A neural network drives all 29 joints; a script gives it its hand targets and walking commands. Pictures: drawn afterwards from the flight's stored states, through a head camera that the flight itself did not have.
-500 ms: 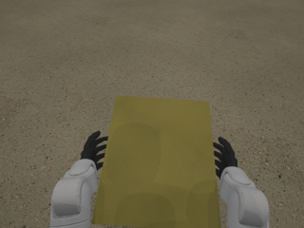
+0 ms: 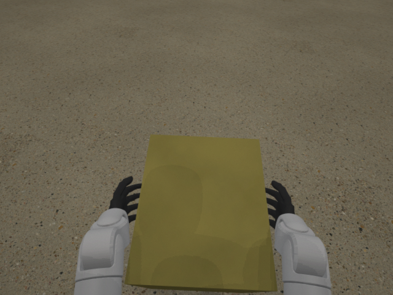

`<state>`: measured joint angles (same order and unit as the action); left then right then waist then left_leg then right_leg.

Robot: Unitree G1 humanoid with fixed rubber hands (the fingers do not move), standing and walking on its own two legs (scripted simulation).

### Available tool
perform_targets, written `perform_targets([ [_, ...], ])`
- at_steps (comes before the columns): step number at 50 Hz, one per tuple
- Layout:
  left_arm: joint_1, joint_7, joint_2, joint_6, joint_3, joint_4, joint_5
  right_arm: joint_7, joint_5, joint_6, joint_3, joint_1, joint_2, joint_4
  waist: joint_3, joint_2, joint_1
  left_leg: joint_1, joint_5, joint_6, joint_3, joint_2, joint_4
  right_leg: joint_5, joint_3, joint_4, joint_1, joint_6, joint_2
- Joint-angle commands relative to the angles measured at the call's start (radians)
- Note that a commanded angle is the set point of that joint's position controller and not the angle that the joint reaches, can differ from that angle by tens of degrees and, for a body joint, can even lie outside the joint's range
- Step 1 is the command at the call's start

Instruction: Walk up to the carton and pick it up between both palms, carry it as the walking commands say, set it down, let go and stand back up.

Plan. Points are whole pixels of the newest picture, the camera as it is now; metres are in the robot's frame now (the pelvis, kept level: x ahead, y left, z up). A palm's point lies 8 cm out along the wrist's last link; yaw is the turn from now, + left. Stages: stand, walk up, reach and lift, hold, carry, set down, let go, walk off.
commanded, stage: carry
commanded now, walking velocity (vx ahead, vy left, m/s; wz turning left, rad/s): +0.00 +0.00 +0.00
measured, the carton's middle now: (200, 220) +0.30 +0.01 -0.04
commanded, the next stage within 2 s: none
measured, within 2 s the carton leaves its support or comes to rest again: neither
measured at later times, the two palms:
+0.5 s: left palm (138, 216) +0.26 +0.13 +0.04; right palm (298, 221) +0.27 -0.19 +0.04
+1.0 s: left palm (143, 220) +0.26 +0.12 +0.04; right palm (306, 225) +0.26 -0.20 +0.04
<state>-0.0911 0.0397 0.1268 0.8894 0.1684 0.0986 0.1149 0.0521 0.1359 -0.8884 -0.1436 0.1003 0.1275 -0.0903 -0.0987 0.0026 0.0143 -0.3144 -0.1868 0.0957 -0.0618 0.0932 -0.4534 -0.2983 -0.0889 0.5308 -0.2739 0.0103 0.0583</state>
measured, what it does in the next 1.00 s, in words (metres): stands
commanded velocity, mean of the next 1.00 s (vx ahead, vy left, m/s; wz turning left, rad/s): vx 0.00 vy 0.00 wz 0.00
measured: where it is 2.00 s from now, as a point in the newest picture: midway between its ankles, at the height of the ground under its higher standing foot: outside the picture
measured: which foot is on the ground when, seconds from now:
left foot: down 0.00-1.00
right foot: down 0.00-1.00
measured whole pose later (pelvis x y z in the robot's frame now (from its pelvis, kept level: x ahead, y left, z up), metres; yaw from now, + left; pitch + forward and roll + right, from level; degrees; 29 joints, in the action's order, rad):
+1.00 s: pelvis -0.01 -0.05 +0.00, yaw +0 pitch +1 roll +1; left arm -0.11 0.02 0.13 0.81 0.18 0.01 0.15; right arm 0.04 0.16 -0.81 -0.16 0.12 0.13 0.00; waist -0.06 0.00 0.01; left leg -0.31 -0.19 0.03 -0.03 0.03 -0.48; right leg -0.29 -0.12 0.51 -0.24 -0.06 -0.01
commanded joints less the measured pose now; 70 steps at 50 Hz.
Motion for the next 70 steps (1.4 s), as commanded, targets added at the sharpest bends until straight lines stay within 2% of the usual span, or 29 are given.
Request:
perform_targets([
  [1,-0.445,-0.143,0.661,-0.064,-0.550,0.078,-0.220,-0.119,-0.198,0.069,0.540,0.434,0.694,-0.068,-0.181,-0.019,0.000,0.125,0.131,-0.050,0.134,-0.177,0.054,0.083,0.053,-0.075,0.026,-0.031,0.084],
  [6,-0.459,-0.158,0.648,-0.115,-0.527,0.020,-0.202,-0.135,-0.178,0.118,0.519,0.438,0.685,-0.002,-0.206,-0.017,-0.001,0.146,0.192,-0.050,0.113,-0.179,0.023,0.136,0.044,-0.079,0.052,-0.038,0.089],
  [15,-0.430,-0.167,0.657,-0.131,-0.555,0.033,-0.202,-0.148,-0.190,0.134,0.553,0.414,0.699,-0.016,-0.229,-0.013,-0.001,0.146,0.274,-0.039,0.090,-0.182,-0.019,0.254,0.034,-0.062,0.092,-0.046,0.091],
  [28,-0.456,-0.181,0.700,-0.122,-0.569,0.026,-0.204,-0.166,-0.198,0.124,0.570,0.443,0.736,-0.008,-0.199,-0.013,-0.004,0.122,0.181,-0.044,0.085,-0.180,-0.003,0.188,0.042,-0.099,0.081,-0.051,0.095],
  [51,-0.466,-0.185,0.724,-0.106,-0.565,0.008,-0.202,-0.174,-0.200,0.105,0.564,0.450,0.745,0.007,-0.194,-0.009,-0.007,0.108,0.142,-0.045,0.091,-0.184,0.013,0.151,0.061,-0.121,0.081,-0.063,0.090],
  [57,-0.443,-0.170,0.768,-0.051,-0.636,0.144,-0.252,-0.160,-0.248,0.050,0.639,0.421,0.789,-0.135,-0.214,-0.002,-0.007,0.111,0.172,-0.044,0.093,-0.191,0.009,0.184,0.061,-0.112,0.092,-0.067,0.086],
  [61,-0.413,-0.157,0.737,-0.005,-0.630,0.163,-0.251,-0.146,-0.249,0.004,0.635,0.392,0.753,-0.162,-0.217,-0.002,-0.006,0.107,0.186,-0.044,0.095,-0.196,0.007,0.210,0.062,-0.104,0.095,-0.070,0.087],
  [70,-0.419,-0.138,0.724,0.049,-0.617,0.191,-0.256,-0.127,-0.256,-0.052,0.626,0.398,0.736,-0.199,-0.190,-0.006,-0.007,0.090,0.137,-0.054,0.097,-0.195,0.023,0.159,0.069,-0.121,0.075,-0.067,0.090],
])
